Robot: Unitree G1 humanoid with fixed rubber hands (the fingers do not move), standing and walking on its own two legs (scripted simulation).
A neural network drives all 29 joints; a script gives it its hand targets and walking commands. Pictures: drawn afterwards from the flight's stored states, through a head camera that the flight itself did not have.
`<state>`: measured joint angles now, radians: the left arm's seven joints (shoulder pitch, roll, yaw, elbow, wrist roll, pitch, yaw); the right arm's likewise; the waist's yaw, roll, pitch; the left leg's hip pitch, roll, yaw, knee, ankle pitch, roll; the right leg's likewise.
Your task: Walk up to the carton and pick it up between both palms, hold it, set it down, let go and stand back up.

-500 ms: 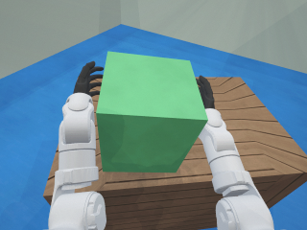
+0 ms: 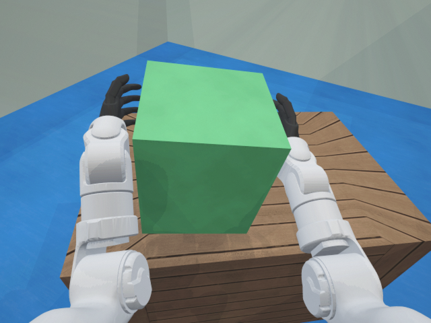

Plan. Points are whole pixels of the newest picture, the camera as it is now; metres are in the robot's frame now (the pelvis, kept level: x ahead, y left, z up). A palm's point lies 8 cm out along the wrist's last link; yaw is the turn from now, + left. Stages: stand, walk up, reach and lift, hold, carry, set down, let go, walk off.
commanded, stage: reach and lift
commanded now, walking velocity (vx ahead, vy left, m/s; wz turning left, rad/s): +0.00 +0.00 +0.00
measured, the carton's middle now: (201, 154) +0.38 +0.00 +0.15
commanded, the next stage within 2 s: hold in 0.76 s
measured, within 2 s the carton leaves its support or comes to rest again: neither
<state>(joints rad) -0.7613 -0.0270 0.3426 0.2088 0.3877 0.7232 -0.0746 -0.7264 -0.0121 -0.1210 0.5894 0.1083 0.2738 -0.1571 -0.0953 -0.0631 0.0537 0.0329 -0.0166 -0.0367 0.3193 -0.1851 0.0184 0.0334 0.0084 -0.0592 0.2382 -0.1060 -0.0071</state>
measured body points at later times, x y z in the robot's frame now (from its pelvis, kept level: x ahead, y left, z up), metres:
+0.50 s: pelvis +0.00 +0.00 +0.00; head -0.05 +0.03 +0.45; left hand +0.39 +0.15 +0.24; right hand +0.38 -0.16 +0.22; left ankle +0.01 +0.11 -0.75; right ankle +0.03 -0.11 -0.75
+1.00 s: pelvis +0.00 +0.00 +0.00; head -0.07 +0.02 +0.44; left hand +0.38 +0.16 +0.26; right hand +0.38 -0.15 +0.25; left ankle +0.01 +0.11 -0.75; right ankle +0.03 -0.11 -0.75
